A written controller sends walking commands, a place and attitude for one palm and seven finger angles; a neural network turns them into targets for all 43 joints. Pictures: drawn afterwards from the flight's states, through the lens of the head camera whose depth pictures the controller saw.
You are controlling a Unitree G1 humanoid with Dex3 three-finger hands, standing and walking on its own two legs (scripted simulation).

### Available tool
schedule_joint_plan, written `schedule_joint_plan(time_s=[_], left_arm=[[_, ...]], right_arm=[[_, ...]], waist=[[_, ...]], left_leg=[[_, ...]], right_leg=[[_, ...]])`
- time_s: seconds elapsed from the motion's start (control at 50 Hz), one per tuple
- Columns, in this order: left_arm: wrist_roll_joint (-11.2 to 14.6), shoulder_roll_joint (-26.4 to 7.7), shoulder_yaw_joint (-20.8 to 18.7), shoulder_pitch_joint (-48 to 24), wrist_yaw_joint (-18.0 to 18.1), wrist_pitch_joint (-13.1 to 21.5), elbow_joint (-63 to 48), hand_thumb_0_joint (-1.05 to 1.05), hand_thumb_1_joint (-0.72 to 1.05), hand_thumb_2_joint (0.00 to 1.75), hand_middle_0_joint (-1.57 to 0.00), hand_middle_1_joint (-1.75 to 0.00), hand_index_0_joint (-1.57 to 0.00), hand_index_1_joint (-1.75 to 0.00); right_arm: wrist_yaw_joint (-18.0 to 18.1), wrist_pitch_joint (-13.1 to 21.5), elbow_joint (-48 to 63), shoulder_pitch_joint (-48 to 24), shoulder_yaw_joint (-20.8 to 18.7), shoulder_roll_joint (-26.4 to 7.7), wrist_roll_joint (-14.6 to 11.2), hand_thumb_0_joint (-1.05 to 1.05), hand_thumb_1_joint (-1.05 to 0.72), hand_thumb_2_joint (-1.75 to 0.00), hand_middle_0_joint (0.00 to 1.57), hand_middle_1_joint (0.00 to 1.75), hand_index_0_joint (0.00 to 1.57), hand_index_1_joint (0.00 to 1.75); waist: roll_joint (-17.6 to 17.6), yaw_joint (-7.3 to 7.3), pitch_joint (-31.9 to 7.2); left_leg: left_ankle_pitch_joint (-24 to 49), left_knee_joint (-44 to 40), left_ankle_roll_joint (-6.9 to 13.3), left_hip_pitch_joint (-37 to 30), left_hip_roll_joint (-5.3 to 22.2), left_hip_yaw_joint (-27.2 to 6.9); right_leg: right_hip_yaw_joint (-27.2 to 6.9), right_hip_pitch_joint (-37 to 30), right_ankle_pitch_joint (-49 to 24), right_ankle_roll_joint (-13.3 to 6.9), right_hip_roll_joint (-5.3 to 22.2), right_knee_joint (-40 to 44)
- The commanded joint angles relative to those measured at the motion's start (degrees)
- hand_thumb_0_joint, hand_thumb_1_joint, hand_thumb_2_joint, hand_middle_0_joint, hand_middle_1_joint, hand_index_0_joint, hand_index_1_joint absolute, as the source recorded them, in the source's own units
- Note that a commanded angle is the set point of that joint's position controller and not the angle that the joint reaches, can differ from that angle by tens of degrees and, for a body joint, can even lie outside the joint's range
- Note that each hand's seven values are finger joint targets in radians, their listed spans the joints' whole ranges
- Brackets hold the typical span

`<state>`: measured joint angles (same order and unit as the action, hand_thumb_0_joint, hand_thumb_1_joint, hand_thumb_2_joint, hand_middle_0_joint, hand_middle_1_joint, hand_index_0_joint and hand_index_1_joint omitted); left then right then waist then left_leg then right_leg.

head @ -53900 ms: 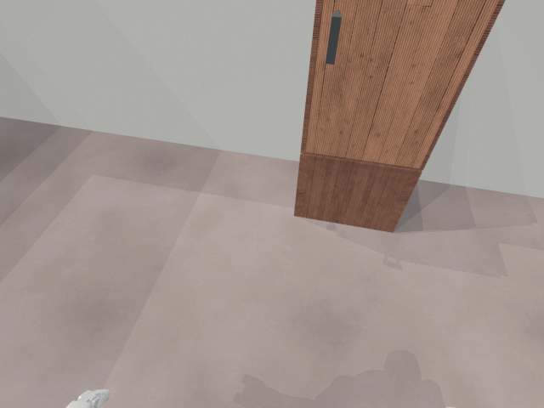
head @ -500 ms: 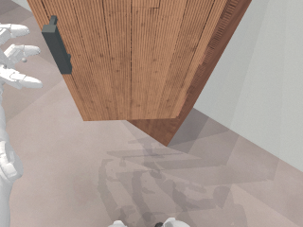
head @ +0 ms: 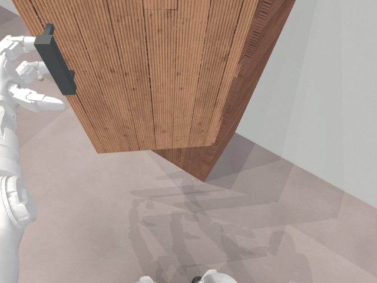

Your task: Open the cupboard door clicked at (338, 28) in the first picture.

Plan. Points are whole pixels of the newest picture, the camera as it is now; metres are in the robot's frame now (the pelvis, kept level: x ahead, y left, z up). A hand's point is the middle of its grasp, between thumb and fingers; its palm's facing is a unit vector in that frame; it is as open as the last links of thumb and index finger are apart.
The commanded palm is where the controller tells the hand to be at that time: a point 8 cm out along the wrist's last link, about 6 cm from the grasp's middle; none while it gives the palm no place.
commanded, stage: slide the fingers in behind the handle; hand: left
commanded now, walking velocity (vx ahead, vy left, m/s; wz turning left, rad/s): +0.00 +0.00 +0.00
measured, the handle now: (59, 60) +0.54 +0.23 +0.13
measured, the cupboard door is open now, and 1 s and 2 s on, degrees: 39 38 39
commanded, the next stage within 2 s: close the thumb around the handle in 0.88 s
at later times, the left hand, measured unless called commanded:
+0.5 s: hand (62, 76) +0.50 +0.22 +0.13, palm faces +0.04 -1.00 +0.01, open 13.9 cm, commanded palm +0.48 +0.26 +0.12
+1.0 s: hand (64, 75) +0.50 +0.21 +0.13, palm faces +0.05 -1.00 -0.02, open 13.9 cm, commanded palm +0.48 +0.26 +0.12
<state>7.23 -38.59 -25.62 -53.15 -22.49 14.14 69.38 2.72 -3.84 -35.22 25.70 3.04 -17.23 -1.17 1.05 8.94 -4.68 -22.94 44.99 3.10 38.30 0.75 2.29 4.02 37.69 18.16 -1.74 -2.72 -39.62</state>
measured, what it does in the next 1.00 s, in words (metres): stands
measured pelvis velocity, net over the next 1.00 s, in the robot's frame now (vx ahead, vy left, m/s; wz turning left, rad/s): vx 0.00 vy -0.01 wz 0.00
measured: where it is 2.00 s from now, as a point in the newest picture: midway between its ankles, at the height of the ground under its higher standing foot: outside the picture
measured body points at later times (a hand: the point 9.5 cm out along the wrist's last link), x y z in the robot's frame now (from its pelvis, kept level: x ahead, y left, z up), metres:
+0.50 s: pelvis +0.00 -0.01 +0.00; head +0.10 +0.00 +0.44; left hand +0.49 +0.27 +0.13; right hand +0.01 -0.28 -0.11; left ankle -0.02 +0.08 -0.71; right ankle +0.00 -0.11 -0.71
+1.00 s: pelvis +0.00 -0.01 +0.00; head +0.10 +0.00 +0.44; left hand +0.49 +0.27 +0.13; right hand +0.00 -0.28 -0.11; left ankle -0.02 +0.08 -0.71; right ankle +0.00 -0.11 -0.71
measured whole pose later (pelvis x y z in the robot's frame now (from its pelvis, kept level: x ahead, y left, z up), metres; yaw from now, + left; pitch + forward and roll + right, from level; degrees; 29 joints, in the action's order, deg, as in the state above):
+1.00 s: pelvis +0.00 -0.01 +0.00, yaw +0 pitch +16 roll -2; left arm 6.1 -33.9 -24.1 -53.0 -17.2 15.1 68.4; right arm 2.2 -2.3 -35.4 25.0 2.4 -16.9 -1.0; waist 1.3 8.7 -4.9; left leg -22.8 43.9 2.4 36.9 0.9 2.5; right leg 3.7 37.0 18.6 -2.5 -2.9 -39.8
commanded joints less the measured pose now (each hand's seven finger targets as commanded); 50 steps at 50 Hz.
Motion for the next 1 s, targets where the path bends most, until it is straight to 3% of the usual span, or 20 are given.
schedule_joint_plan(time_s=[0.0, 0.04, 0.08, 0.12, 0.18, 0.24, 0.3, 0.36, 0.46, 0.54, 0.56, 0.58, 0.66, 0.7, 0.78, 0.82, 0.86, 0.88, 0.9, 0.98], left_arm=[[1.08, -16.87, -2.34, -27.3, 1.21, 5.17, -13.97, 0.0, -0.5, 0.3, -0.3, -1.2, -0.3, -1.2], [1.2, -16.68, -2.44, -26.28, 1.43, 5.23, -13.81, 0.0, -0.5, 0.3, -0.3, -1.2, -0.3, -1.2], [1.49, -13.97, -0.78, -25.84, 1.49, 4.85, -12.63, 0.0, -0.5, 0.3, -0.3, -1.2, -0.3, -1.2], [0.99, -13.46, 0.47, -27.36, 1.77, 4.21, -11.97, 0.0, -0.5, 0.3, -0.3, -1.2, -0.3, -1.2], [1.04, -15.01, -1.48, -25.92, 2.54, 4.34, -13.05, 0.0, -0.5, 0.3, -0.3, -1.2, -0.3, -1.2], [0.82, -13.08, 0.02, -28.69, 3.13, 4.63, -13.67, 0.0, -0.5, 0.3, -0.3, -1.2, -0.3, -1.2], [0.84, -11.0, 0.97, -26.34, 3.37, 5.41, -14.72, 0.0, -0.5, 0.3, -0.3, -1.2, -0.3, -1.2], [1.09, -8.86, 2.53, -27.39, 3.6, 4.58, -12.4, 0.0, -0.5, 0.3, -0.3, -1.2, -0.3, -1.2], [0.9, -8.96, 2.11, -29.09, 4.79, 3.96, -12.42, 0.0, -0.5, 0.3, -0.3, -1.2, -0.3, -1.2], [-0.82, -12.64, -0.05, -28.84, 6.47, 4.79, -11.88, 0.0, -0.5, 0.3, -0.3, -1.2, -0.3, -1.2], [-1.0, -11.16, 1.34, -29.65, 6.33, 5.1, -13.27, 0.0, -0.5, 0.3, -0.3, -1.2, -0.3, -1.2], [-0.68, -9.99, 1.59, -29.28, 6.24, 5.42, -13.66, 0.0, -0.5, 0.3, -0.3, -1.2, -0.3, -1.2], [0.13, -9.95, 1.33, -27.96, 5.15, 4.87, -11.87, 0.0, -0.5, 0.3, -0.3, -1.2, -0.3, -1.2], [0.67, -10.99, 0.22, -28.91, 4.95, 5.35, -13.78, 0.0, -0.5, 0.3, -0.3, -1.2, -0.3, -1.2], [1.09, -8.91, 1.41, -27.61, 4.98, 5.48, -14.33, 0.0, -0.5, 0.3, -0.3, -1.2, -0.3, -1.2], [0.7, -11.95, -0.62, -26.16, 5.21, 4.98, -12.8, 0.0, -0.5, 0.3, -0.3, -1.2, -0.3, -1.2], [0.5, -12.3, -0.99, -25.63, 5.4, 4.54, -12.26, 0.0, -0.5, 0.3, -0.3, -1.2, -0.3, -1.2], [0.42, -12.94, -1.32, -25.02, 5.55, 4.78, -12.63, 0.0, -0.5, 0.3, -0.3, -1.2, -0.3, -1.2], [0.07, -11.32, 0.33, -26.2, 5.58, 4.92, -13.56, 0.0, -0.5, 0.3, -0.3, -1.2, -0.3, -1.2], [0.21, -10.61, 0.4, -25.73, 5.85, 6.0, -15.97, 0.0, -0.44, 0.32, -0.3, -1.21, -0.3, -1.21]], right_arm=[[0.6, 1.34, 2.61, 7.62, -3.97, -10.36, 0.25, 0.0, -0.9, -0.9, 0.2, 0.3, 0.2, 0.3], [0.65, 1.44, 2.77, 7.58, -3.97, -10.23, 0.09, 0.0, -0.9, -0.9, 0.2, 0.3, 0.2, 0.3], [0.52, 1.63, 2.77, 7.63, -3.88, -9.99, 0.06, 0.0, -0.9, -0.9, 0.2, 0.3, 0.2, 0.3], [0.62, 1.66, 2.39, 7.14, -3.77, -10.08, -0.04, 0.0, -0.9, -0.9, 0.2, 0.3, 0.2, 0.3], [0.54, 1.87, 2.91, 7.56, -3.93, -10.18, 0.04, 0.0, -0.9, -0.9, 0.2, 0.3, 0.2, 0.3], [0.41, 2.05, 2.31, 7.62, -3.98, -9.79, 0.15, 0.0, -0.9, -0.9, 0.2, 0.3, 0.2, 0.3], [0.17, 2.21, 2.48, 7.26, -4.1, -9.55, 0.16, 0.0, -0.9, -0.9, 0.2, 0.3, 0.2, 0.3], [0.16, 2.21, 1.86, 7.13, -4.09, -9.5, 0.05, 0.0, -0.9, -0.9, 0.2, 0.3, 0.2, 0.3], [0.26, 2.75, 1.93, 7.08, -3.92, -9.36, 0.12, 0.0, -0.9, -0.9, 0.2, 0.3, 0.2, 0.3], [0.13, 2.8, 1.66, 7.86, -3.95, -9.49, 0.37, 0.0, -0.9, -0.9, 0.2, 0.3, 0.2, 0.3], [0.02, 2.85, 1.89, 7.56, -3.97, -9.2, 0.29, 0.0, -0.9, -0.9, 0.2, 0.3, 0.2, 0.3], [-0.08, 2.89, 2.0, 7.97, -4.1, -9.11, 0.47, 0.0, -0.9, -0.9, 0.2, 0.3, 0.2, 0.3], [-0.05, 2.76, 2.01, 7.52, -4.03, -9.32, 0.18, 0.0, -0.9, -0.9, 0.2, 0.3, 0.2, 0.3], [0.0, 2.82, 1.91, 7.75, -4.19, -9.48, 0.25, 0.0, -0.9, -0.9, 0.2, 0.3, 0.2, 0.3], [-0.09, 2.73, 2.06, 7.69, -4.17, -9.11, 0.27, 0.0, -0.9, -0.9, 0.2, 0.3, 0.2, 0.3], [0.04, 2.46, 2.01, 7.42, -4.14, -9.47, 0.14, 0.0, -0.9, -0.9, 0.2, 0.3, 0.2, 0.3], [0.02, 2.46, 2.46, 7.43, -4.09, -9.46, 0.12, 0.0, -0.9, -0.9, 0.2, 0.3, 0.2, 0.3], [0.06, 2.42, 2.82, 7.28, -4.03, -9.47, 0.08, 0.0, -0.9, -0.9, 0.2, 0.3, 0.2, 0.3], [0.03, 2.38, 2.74, 6.92, -3.96, -9.15, 0.05, 0.0, -0.9, -0.9, 0.2, 0.3, 0.2, 0.3], [-0.07, 2.37, 2.97, 7.33, -4.27, -9.1, 0.26, 0.0, -0.9, -0.9, 0.2, 0.3, 0.2, 0.3]], waist=[[8.57, -0.1, -23.96], [7.5, -0.21, -24.54], [6.2, 0.1, -23.24], [7.29, 0.87, -21.12], [6.47, -0.18, -23.56], [5.34, 0.75, -23.48], [9.13, -0.22, -25.11], [6.08, 1.18, -21.37], [4.69, 1.06, -21.87], [4.31, 0.61, -23.2], [6.74, 0.6, -24.07], [6.0, 0.57, -25.64], [5.36, 0.49, -23.92], [6.5, 0.15, -25.93], [5.5, 0.23, -24.67], [4.32, -0.07, -23.23], [2.92, -0.29, -22.36], [4.13, -0.91, -22.53], [6.64, -0.33, -22.86], [7.38, -0.75, -25.09]], left_leg=[[24.03, -4.12, -1.44, -17.11, 0.98, -5.5], [24.11, -4.09, -1.24, -16.6, 0.93, -5.19], [23.88, -4.22, -0.99, -15.78, 0.8, -5.06], [21.04, -4.51, -0.96, -14.73, 0.81, -4.87], [23.38, -4.2, -0.71, -15.19, 0.59, -4.73], [23.04, -4.04, -0.72, -15.1, 0.69, -4.8], [26.51, -3.69, -1.2, -18.3, 0.68, -4.87], [23.12, -4.04, -0.93, -16.14, 0.78, -4.8], [21.32, -4.34, -0.64, -14.42, 0.4, -4.51], [23.21, -3.79, -0.65, -13.67, 0.36, -4.51], [24.04, -3.78, -0.84, -14.7, 0.23, -4.38], [25.79, -3.36, -0.74, -15.86, 0.2, -4.57], [23.65, -3.86, -0.8, -14.77, 0.33, -4.26], [26.07, -3.63, -0.92, -16.74, 0.43, -4.5], [27.16, -3.73, -0.76, -16.53, 0.38, -4.39], [24.56, -4.08, -0.63, -14.18, 0.4, -3.9], [22.58, -4.67, -0.43, -12.29, 0.16, -3.63], [23.22, -4.49, -0.4, -12.1, 0.01, -3.52], [23.83, -4.54, -0.6, -13.53, 0.06, -3.52], [27.83, -4.03, -1.05, -17.4, 0.49, -4.27]], right_leg=[[-2.94, -8.73, -17.47, 0.31, -0.11, 2.51], [-3.21, -9.89, -18.53, 0.4, -0.04, 2.52], [-2.96, -9.96, -18.72, 0.39, -0.02, 2.55], [-3.13, -8.48, -16.76, 0.62, 0.16, 2.98], [-3.41, -10.87, -19.3, 0.41, 0.12, 2.58], [-3.42, -10.62, -19.59, 0.73, 0.13, 2.61], [-3.35, -9.51, -20.69, 0.42, 0.08, 2.2], [-3.21, -8.49, -18.83, 0.65, 0.05, 2.85], [-3.53, -9.99, -18.77, 0.75, 0.36, 2.86], [-3.94, -11.3, -20.76, 0.88, 0.43, 2.14], [-3.95, -11.22, -21.41, 0.77, 0.48, 1.95], [-3.73, -11.66, -22.5, 0.62, 0.34, 1.58], [-3.76, -11.8, -21.45, 0.66, 0.26, 2.25], [-3.69, -12.06, -22.94, 0.55, 0.18, 1.94], [-3.44, -12.3, -23.83, 0.49, 0.1, 2.05], [-3.87, -12.89, -23.08, 0.77, 0.24, 2.35], [-4.05, -14.18, -22.55, 0.81, 0.4, 2.61], [-4.14, -14.73, -22.92, 0.58, 0.49, 2.31], [-4.1, -13.51, -22.94, 0.62, 0.53, 2.29], [-3.45, -12.02, -23.2, 0.38, 0.17, 1.85]])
